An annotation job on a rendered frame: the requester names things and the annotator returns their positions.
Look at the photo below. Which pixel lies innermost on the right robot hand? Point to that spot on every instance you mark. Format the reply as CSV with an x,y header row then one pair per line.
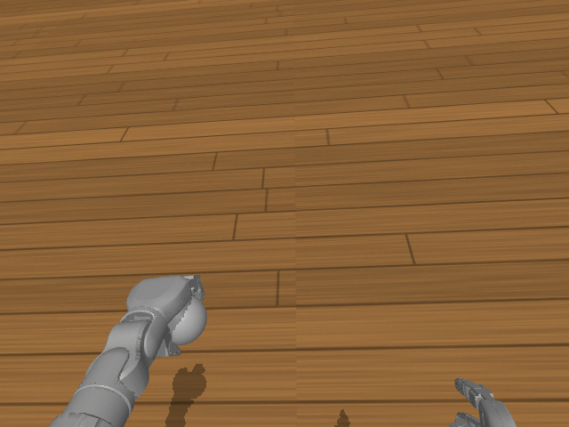
x,y
492,413

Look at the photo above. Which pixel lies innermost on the left robot hand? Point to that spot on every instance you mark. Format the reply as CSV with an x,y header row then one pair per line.
x,y
168,295

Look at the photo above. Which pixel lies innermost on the ball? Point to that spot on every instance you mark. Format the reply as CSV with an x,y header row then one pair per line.
x,y
189,323

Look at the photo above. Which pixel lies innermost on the left robot arm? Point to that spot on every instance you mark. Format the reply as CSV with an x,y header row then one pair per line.
x,y
118,376

